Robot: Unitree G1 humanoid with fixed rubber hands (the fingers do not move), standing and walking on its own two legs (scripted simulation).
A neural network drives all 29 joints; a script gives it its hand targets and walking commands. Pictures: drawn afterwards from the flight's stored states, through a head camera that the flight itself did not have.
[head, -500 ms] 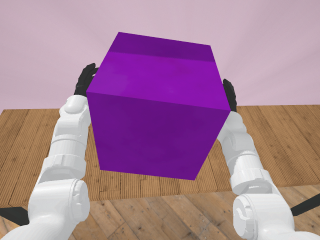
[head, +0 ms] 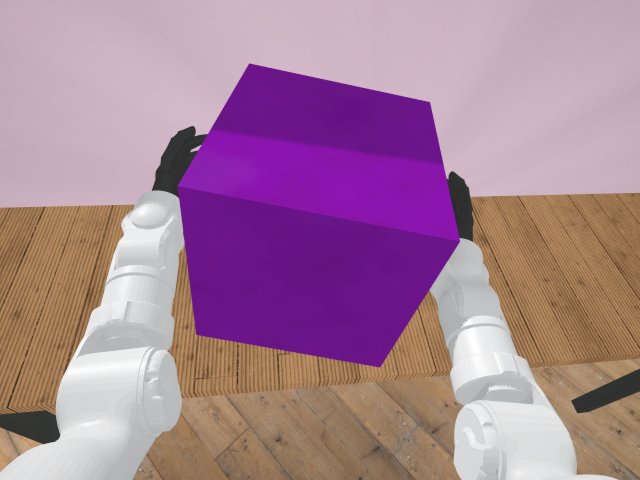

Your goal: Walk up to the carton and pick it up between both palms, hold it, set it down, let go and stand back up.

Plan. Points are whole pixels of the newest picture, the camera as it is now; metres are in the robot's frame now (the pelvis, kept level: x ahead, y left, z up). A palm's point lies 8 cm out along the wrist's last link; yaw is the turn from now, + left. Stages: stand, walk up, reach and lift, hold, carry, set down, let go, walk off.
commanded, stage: set down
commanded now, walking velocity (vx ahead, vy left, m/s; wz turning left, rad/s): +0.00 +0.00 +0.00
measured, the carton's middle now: (315, 216) +0.45 -0.02 +0.05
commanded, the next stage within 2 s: none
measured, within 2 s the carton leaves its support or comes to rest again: neither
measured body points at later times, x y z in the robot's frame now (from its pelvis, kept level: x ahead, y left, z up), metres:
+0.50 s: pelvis +0.01 +0.00 +0.00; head +0.05 +0.03 +0.45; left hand +0.47 +0.16 +0.10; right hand +0.38 -0.20 +0.07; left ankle +0.00 +0.12 -0.75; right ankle -0.03 -0.15 -0.75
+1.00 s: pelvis +0.00 +0.00 +0.00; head +0.06 +0.03 +0.45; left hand +0.47 +0.16 +0.10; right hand +0.38 -0.19 +0.07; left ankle +0.00 +0.12 -0.75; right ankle -0.03 -0.15 -0.75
